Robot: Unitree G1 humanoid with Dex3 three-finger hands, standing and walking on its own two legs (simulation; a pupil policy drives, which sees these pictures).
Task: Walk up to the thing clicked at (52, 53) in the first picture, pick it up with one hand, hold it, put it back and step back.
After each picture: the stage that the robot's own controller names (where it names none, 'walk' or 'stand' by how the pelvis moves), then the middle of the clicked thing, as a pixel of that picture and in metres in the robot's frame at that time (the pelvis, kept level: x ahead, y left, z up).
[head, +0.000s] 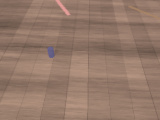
stand; (51, 52) +1.25 +0.31 -0.72
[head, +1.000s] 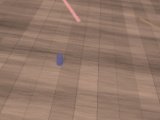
walk; (59, 59) +1.14 +0.13 -0.70
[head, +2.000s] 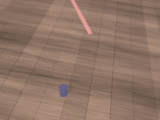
walk; (63, 90) +0.70 +0.12 -0.70
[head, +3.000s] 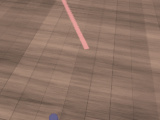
stand; out of the picture +0.47 +0.18 -0.71
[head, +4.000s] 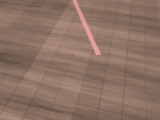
stand; out of the picture +0.41 +0.15 -0.72
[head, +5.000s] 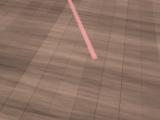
stand; out of the picture +0.38 +0.16 -0.72
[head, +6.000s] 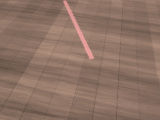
stand; out of the picture +0.41 +0.16 -0.73
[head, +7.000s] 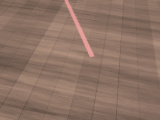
stand; out of the picture +0.40 +0.16 -0.73
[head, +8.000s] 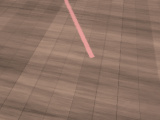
stand; out of the picture +0.39 +0.17 -0.73
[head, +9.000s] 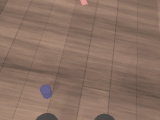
go down; (46, 91) +0.43 +0.17 -0.55
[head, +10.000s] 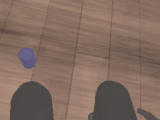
go down; (27, 58) +0.47 +0.21 -0.31
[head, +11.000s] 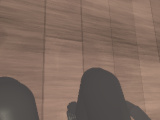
close in; out of the picture +0.45 +0.25 -0.24
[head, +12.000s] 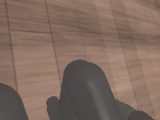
close; out of the picture +0.44 +0.27 -0.22
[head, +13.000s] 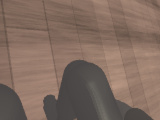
close; out of the picture +0.43 +0.27 -0.23
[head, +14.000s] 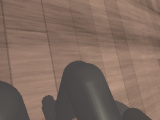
lift; out of the picture +0.41 +0.25 -0.23
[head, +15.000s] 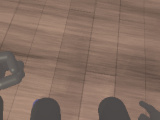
lift; (43, 107) +0.30 +0.19 -0.43
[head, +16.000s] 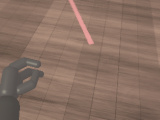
go down; out of the picture +0.22 +0.12 -0.69
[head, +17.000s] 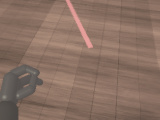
hold; out of the picture +0.20 +0.13 -0.70
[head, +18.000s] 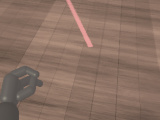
hold; out of the picture +0.21 +0.13 -0.70
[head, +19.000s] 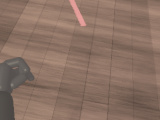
crouch; out of the picture +0.24 +0.13 -0.65
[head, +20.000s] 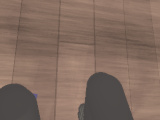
lower; (21, 99) +0.29 +0.16 -0.31
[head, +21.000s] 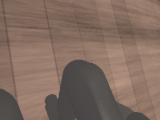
lower; out of the picture +0.27 +0.18 -0.25
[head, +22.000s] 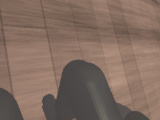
lower; out of the picture +0.27 +0.18 -0.25
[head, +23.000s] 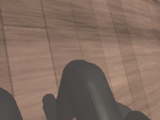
lower; out of the picture +0.27 +0.18 -0.25
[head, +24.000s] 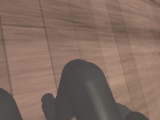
lower; out of the picture +0.27 +0.18 -0.26
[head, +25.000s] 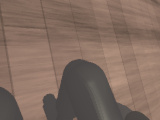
open; out of the picture +0.27 +0.18 -0.25
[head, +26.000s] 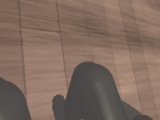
stand; out of the picture +0.28 +0.17 -0.26
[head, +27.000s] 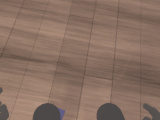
walk; (54, 112) +0.28 +0.13 -0.52
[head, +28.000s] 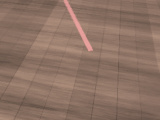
stand; out of the picture +0.24 +0.11 -0.69
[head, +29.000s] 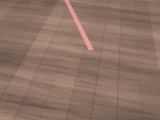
stand; out of the picture +0.23 +0.12 -0.69
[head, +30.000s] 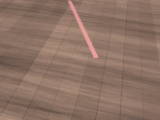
stand; out of the picture +0.25 +0.10 -0.74
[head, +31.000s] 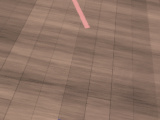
walk; out of the picture +0.30 +0.06 -0.73
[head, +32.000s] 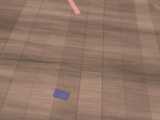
walk; (61, 94) +0.55 +0.14 -0.72
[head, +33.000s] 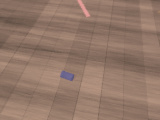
stand; (67, 75) +0.86 +0.15 -0.72
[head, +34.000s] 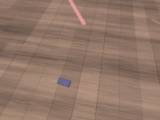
stand; (64, 82) +0.87 +0.16 -0.75
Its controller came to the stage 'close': yes
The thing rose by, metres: 0.23
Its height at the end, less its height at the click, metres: -0.02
